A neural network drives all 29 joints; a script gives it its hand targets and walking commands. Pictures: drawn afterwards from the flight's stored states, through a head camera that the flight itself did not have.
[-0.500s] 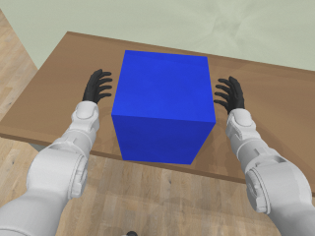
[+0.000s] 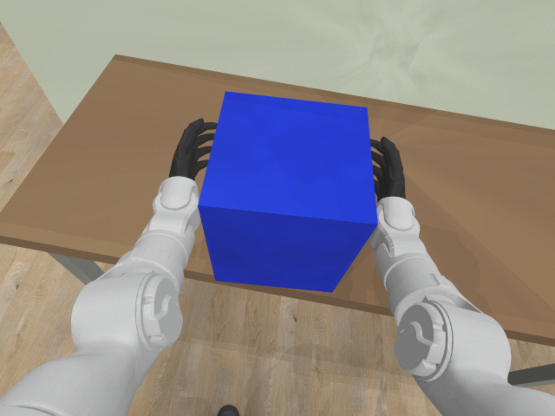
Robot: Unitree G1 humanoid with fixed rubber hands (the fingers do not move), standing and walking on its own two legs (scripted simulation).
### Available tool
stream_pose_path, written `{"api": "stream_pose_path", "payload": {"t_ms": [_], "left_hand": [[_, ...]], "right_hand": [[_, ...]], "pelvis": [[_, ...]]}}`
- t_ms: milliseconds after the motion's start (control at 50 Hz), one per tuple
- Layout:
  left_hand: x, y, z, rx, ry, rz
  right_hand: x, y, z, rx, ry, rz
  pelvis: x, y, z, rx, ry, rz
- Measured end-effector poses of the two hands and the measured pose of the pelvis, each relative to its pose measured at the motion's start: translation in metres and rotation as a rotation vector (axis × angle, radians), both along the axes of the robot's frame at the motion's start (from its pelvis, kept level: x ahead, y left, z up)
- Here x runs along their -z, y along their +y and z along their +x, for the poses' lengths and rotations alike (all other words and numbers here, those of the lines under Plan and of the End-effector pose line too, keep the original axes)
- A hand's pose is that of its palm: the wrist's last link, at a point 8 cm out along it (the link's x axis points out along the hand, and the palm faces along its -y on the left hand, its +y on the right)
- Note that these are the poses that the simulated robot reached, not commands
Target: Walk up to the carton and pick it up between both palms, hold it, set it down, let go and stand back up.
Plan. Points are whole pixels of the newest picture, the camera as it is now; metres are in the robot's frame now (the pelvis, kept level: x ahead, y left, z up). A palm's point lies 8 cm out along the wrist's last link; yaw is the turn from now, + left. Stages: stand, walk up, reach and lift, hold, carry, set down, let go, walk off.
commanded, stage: reach and lift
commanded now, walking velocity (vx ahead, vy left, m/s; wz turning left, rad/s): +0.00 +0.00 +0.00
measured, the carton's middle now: (284, 202) +0.44 +0.02 +0.00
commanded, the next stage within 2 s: none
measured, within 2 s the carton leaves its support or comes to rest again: leaves its support in 1.70 s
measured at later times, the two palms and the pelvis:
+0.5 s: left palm (187, 186) +0.42 +0.16 +0.06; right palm (395, 206) +0.41 -0.14 +0.06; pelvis +0.01 +0.00 +0.01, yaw -1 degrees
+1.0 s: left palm (188, 185) +0.42 +0.16 +0.06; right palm (396, 207) +0.40 -0.14 +0.06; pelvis +0.01 +0.00 +0.01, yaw -1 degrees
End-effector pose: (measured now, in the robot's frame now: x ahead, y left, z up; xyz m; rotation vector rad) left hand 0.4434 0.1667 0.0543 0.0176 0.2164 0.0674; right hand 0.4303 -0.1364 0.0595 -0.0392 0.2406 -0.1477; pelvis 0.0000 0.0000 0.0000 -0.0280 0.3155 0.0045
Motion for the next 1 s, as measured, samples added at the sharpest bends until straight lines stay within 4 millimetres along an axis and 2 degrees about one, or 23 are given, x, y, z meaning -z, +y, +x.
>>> {"api": "stream_pose_path", "payload": {"t_ms": [240,580,1000], "left_hand": [[-0.001,-0.003,-0.015,0.009,0.015,0.04],[-0.002,-0.009,-0.028,-0.008,0.03,0.036],[-0.001,-0.008,-0.023,0.008,0.031,0.025]], "right_hand": [[0.003,-0.001,-0.019,0.003,-0.02,-0.041],[-0.001,-0.008,-0.026,-0.018,0.003,-0.065],[0.0,-0.007,-0.025,-0.002,-0.001,-0.06]], "pelvis": [[-0.009,0.013,0.009,0.024,-0.107,0.006],[-0.011,-0.001,0.005,0.015,-0.141,0.013],[-0.011,0.001,0.011,0.018,-0.143,0.015]]}}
